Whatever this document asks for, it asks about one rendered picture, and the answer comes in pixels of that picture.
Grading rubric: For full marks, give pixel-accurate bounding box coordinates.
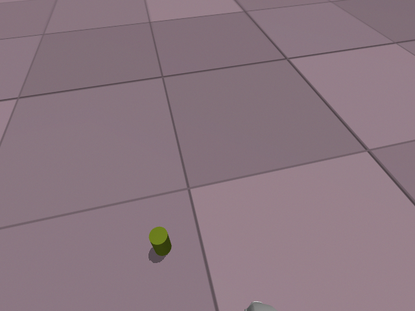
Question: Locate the can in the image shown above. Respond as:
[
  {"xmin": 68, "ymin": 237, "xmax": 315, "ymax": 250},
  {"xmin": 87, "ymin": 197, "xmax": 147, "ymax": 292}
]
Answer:
[{"xmin": 149, "ymin": 227, "xmax": 171, "ymax": 256}]

